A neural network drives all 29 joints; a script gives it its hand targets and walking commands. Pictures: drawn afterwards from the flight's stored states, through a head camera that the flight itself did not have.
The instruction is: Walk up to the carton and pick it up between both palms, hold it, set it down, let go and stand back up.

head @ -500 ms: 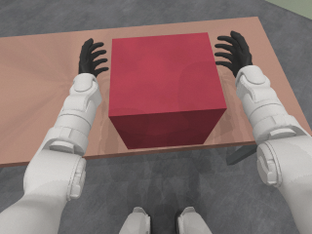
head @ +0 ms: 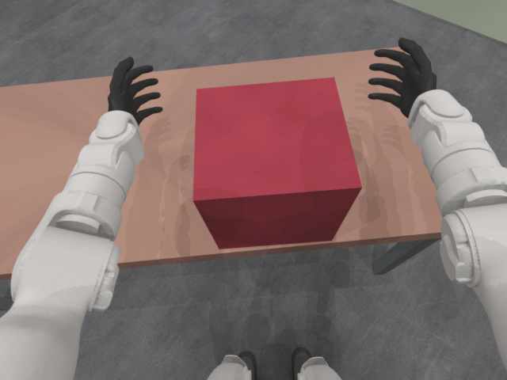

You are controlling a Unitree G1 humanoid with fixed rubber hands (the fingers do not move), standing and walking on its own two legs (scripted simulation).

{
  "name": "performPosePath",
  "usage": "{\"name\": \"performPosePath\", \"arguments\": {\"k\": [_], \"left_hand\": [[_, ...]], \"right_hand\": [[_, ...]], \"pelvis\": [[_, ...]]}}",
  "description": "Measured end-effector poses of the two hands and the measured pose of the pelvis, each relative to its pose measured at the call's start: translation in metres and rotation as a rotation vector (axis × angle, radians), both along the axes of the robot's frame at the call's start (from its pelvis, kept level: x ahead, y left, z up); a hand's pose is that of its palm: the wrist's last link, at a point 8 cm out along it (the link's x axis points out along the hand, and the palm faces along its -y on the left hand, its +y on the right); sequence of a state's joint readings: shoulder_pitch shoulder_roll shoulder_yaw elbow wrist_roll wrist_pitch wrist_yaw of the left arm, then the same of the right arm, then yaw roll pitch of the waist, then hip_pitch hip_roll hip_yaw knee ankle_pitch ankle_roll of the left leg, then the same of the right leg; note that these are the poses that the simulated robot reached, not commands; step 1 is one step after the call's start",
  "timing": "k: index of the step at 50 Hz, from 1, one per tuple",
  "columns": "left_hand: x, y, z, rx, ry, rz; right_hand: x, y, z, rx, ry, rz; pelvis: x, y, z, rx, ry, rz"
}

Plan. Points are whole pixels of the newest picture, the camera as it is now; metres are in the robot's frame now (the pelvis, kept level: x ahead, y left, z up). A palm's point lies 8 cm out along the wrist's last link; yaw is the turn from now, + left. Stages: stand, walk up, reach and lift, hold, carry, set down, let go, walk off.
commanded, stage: set down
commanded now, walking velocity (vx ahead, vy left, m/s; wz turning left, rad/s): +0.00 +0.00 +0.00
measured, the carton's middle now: (270, 172) +0.48 +0.01 -0.04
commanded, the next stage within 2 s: none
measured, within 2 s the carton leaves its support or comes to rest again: neither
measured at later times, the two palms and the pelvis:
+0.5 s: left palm (142, 171) +0.43 +0.21 +0.04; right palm (422, 155) +0.46 -0.22 +0.04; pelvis +0.02 -0.01 +0.03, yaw +3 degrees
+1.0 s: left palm (146, 222) +0.36 +0.20 +0.01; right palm (430, 207) +0.38 -0.23 +0.02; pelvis +0.05 -0.01 +0.04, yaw +4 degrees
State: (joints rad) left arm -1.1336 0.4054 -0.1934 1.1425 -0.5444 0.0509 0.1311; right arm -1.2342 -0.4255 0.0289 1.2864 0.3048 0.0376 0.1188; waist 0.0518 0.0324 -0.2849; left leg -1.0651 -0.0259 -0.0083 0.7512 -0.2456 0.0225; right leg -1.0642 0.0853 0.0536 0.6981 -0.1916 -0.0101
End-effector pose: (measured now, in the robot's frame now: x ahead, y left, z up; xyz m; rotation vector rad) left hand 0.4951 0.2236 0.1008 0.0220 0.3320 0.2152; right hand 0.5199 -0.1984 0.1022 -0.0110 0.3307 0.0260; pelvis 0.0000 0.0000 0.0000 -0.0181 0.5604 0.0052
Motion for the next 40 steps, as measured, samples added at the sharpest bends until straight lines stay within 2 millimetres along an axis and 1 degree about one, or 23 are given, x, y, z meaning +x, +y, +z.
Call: {"name": "performPosePath", "arguments": {"k": [4,7,12,16,19,23,31,40], "left_hand": [[-0.004,-0.005,0.002,-0.003,0.009,-0.009],[-0.011,-0.010,-0.004,-0.013,0.016,-0.019],[-0.028,-0.015,-0.026,-0.038,0.029,-0.033],[-0.044,-0.015,-0.042,-0.041,0.032,-0.027],[-0.053,-0.015,-0.050,-0.033,0.027,-0.018],[-0.061,-0.015,-0.054,-0.024,0.015,-0.013],[-0.075,-0.021,-0.065,-0.036,0.002,-0.026],[-0.102,-0.023,-0.079,-0.053,-0.003,-0.021]], "right_hand": [[-0.001,-0.003,0.002,-0.003,0.006,0.001],[-0.007,-0.006,-0.003,-0.007,0.010,-0.001],[-0.026,-0.010,-0.022,-0.001,0.011,-0.008],[-0.041,-0.014,-0.038,0.001,0.014,-0.011],[-0.050,-0.018,-0.048,0.000,0.012,-0.009],[-0.059,-0.020,-0.058,0.001,0.005,-0.002],[-0.076,-0.020,-0.066,0.008,-0.016,0.000],[-0.100,-0.022,-0.072,0.001,-0.011,-0.023]], "pelvis": [[0.004,0.000,0.008,-0.003,-0.026,0.004],[0.008,-0.002,0.016,-0.002,-0.043,0.009],[0.013,-0.005,0.028,0.007,-0.041,0.023],[0.015,-0.008,0.033,0.013,-0.029,0.029],[0.015,-0.009,0.034,0.015,-0.015,0.030],[0.017,-0.011,0.034,0.016,-0.007,0.034],[0.023,-0.014,0.037,0.018,-0.028,0.045],[0.036,-0.014,0.042,0.019,-0.092,0.055]]}}
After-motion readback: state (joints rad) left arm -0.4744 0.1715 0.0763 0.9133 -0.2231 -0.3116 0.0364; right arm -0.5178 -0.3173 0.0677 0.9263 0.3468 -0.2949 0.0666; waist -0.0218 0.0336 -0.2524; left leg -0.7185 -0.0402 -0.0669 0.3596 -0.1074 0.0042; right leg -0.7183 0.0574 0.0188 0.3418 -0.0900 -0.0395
